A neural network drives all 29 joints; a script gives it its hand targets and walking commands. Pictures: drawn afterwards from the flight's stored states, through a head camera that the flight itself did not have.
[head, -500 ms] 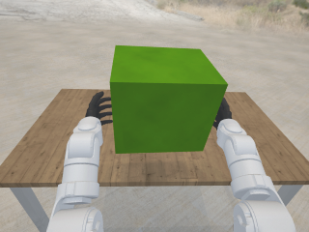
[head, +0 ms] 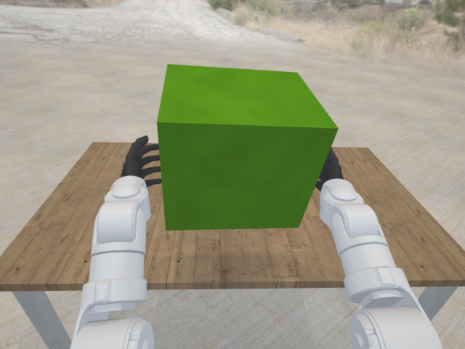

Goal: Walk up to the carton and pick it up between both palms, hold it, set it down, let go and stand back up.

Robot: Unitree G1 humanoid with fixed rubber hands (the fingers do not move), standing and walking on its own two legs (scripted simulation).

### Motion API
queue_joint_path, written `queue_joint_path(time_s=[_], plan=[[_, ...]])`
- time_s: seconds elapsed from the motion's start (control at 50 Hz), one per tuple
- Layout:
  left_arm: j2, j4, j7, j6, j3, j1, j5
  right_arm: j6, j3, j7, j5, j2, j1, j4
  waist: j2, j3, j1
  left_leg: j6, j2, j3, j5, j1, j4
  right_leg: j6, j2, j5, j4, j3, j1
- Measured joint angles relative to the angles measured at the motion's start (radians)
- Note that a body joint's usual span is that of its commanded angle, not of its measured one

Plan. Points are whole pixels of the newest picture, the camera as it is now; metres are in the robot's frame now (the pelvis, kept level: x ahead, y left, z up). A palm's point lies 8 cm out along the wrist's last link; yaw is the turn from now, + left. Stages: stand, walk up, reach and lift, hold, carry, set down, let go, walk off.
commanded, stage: hold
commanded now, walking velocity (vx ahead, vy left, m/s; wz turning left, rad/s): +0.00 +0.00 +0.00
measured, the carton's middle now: (234, 147) +0.42 +0.00 +0.23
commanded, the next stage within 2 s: none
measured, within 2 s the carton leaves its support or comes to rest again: neither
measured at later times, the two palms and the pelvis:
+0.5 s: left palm (151, 193) +0.36 +0.15 +0.16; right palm (331, 196) +0.36 -0.18 +0.16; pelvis +0.00 -0.01 +0.00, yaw +0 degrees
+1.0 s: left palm (141, 186) +0.33 +0.16 +0.20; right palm (343, 188) +0.33 -0.18 +0.20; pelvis -0.01 +0.00 +0.00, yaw +0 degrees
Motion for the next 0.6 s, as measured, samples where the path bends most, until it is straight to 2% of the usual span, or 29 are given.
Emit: queue_joint_path(time_s=[0.14, 0.24, 0.32, 0.4, 0.44, 0.5, 0.6], plan=[[-0.001, 0.009, -0.057, -0.001, 0.000, 0.000, 0.000, 0.002, -0.073, 0.050, 0.000, 0.001, 0.000, 0.002, 0.000, 0.001, -0.008, 0.000, -0.002, 0.000, 0.008, 0.005, 0.000, 0.000, -0.002, 0.007, 0.000, 0.000, 0.005], [-0.006, 0.052, -0.067, -0.014, 0.000, 0.000, 0.000, -0.018, -0.114, 0.086, 0.000, 0.001, 0.000, 0.039, 0.000, 0.004, -0.008, 0.000, -0.002, 0.000, 0.017, -0.020, 0.000, 0.000, -0.002, 0.012, 0.007, -0.001, -0.023], [-0.006, 0.069, -0.049, -0.031, 0.000, 0.000, 0.001, -0.043, -0.117, 0.101, 0.000, 0.004, 0.000, 0.057, 0.001, 0.015, -0.008, -0.001, -0.002, 0.000, 0.024, -0.051, 0.000, 0.000, -0.002, 0.013, 0.018, -0.002, -0.059], [-0.007, 0.069, 0.004, -0.063, 0.000, 0.000, 0.001, -0.083, -0.092, 0.102, 0.000, 0.010, 0.000, 0.057, 0.005, 0.016, -0.008, -0.005, -0.002, 0.000, 0.031, -0.088, -0.005, 0.000, -0.002, 0.014, 0.024, -0.002, -0.102], [-0.007, 0.069, 0.034, -0.073, 0.000, 0.000, 0.001, -0.095, -0.067, 0.094, 0.000, 0.010, 0.000, 0.057, 0.006, 0.016, -0.008, -0.007, -0.002, 0.000, 0.032, -0.098, -0.010, 0.000, -0.002, 0.013, 0.025, -0.002, -0.113], [-0.007, 0.069, 0.063, -0.077, 0.000, 0.000, 0.001, -0.100, -0.024, 0.057, -0.001, 0.010, 0.000, 0.057, 0.006, 0.016, -0.008, -0.007, -0.002, 0.000, 0.032, -0.099, -0.015, 0.000, -0.002, 0.009, 0.024, -0.002, -0.117], [-0.007, 0.045, 0.071, -0.072, 0.000, 0.001, 0.001, -0.071, 0.025, -0.015, 0.000, 0.010, 0.004, 0.005, 0.006, 0.015, -0.008, -0.007, -0.002, 0.000, 0.026, -0.089, -0.016, 0.000, -0.002, 0.005, 0.019, -0.002, -0.105]])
